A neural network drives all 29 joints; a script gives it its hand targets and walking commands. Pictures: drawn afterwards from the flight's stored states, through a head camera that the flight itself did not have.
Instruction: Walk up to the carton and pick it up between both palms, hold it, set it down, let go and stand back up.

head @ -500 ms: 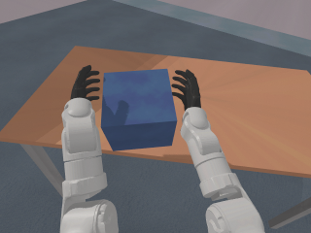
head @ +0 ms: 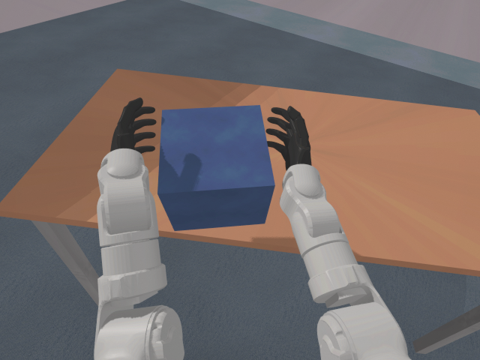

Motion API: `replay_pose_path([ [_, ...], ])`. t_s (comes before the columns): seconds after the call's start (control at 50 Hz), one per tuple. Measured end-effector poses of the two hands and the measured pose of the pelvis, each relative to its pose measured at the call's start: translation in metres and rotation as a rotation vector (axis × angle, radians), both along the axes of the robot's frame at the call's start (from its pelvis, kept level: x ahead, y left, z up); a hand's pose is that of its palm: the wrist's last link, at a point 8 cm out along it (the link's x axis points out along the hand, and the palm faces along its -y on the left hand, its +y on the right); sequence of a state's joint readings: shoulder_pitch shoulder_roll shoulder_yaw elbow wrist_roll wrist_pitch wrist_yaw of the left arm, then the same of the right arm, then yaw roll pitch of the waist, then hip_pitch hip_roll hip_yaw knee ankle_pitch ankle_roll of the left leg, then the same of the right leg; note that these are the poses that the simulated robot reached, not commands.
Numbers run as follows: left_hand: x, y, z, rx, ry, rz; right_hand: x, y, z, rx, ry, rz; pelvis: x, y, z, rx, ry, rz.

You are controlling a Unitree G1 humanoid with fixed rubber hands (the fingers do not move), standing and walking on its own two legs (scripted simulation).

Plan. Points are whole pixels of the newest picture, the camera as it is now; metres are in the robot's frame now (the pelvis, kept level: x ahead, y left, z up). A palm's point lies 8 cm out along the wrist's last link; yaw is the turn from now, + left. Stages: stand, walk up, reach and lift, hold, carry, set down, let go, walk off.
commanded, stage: hold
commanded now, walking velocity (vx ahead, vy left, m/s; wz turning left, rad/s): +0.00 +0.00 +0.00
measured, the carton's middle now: (216, 169) +0.40 +0.00 +0.11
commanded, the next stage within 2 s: set down in 1.22 s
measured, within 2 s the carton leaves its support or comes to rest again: neither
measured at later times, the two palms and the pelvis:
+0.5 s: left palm (127, 152) +0.36 +0.13 +0.19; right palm (298, 161) +0.36 -0.12 +0.17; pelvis +0.00 +0.00 +0.00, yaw +0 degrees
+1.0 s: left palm (125, 150) +0.37 +0.14 +0.19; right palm (295, 157) +0.36 -0.12 +0.17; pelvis +0.00 +0.00 +0.00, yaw +0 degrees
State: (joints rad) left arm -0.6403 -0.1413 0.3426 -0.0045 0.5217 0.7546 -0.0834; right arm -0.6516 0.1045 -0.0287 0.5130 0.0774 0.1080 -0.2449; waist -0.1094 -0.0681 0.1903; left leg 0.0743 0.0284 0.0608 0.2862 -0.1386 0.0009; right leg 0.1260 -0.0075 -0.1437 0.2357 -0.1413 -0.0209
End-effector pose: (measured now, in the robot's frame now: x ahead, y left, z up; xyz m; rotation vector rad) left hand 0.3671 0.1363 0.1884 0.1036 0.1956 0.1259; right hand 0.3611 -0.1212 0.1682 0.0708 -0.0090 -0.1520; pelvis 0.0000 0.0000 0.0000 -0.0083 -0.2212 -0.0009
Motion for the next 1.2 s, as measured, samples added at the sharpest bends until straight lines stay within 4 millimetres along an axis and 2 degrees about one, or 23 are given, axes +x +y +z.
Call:
replay_pose_path([
  [0.2,-0.003,0.000,0.004,-0.004,-0.011,0.002,-0.002,0.000,0.006,-0.002,-0.011,0.005,0.005,-0.001,-0.001,0.000,-0.019,0.000],
  [0.46,-0.004,-0.001,0.001,0.005,0.007,-0.005,-0.004,-0.001,-0.001,0.011,0.008,0.000,-0.001,-0.001,0.000,0.001,-0.011,0.005],
  [0.62,-0.007,-0.003,0.007,-0.004,-0.017,-0.003,-0.008,-0.003,0.007,-0.007,-0.015,-0.003,-0.002,-0.003,0.000,0.001,-0.017,-0.002],
  [0.72,-0.009,0.001,0.004,-0.017,0.005,0.009,-0.006,0.001,0.005,-0.017,0.008,0.011,-0.004,-0.004,0.000,0.004,-0.018,-0.003],
  [0.88,-0.004,0.006,0.001,-0.006,0.004,0.016,-0.001,0.007,0.003,0.000,0.006,0.013,-0.004,-0.003,0.000,0.002,-0.002,0.007],
  [1.06,0.000,-0.002,0.005,0.002,-0.009,-0.010,-0.001,-0.002,0.002,-0.002,-0.004,-0.006,0.002,0.000,0.000,0.001,-0.006,0.004],
  [1.2,0.003,-0.005,0.000,-0.001,0.012,-0.012,0.002,-0.005,-0.005,-0.002,0.019,-0.002,0.005,-0.001,0.000,0.001,-0.007,-0.003],
])
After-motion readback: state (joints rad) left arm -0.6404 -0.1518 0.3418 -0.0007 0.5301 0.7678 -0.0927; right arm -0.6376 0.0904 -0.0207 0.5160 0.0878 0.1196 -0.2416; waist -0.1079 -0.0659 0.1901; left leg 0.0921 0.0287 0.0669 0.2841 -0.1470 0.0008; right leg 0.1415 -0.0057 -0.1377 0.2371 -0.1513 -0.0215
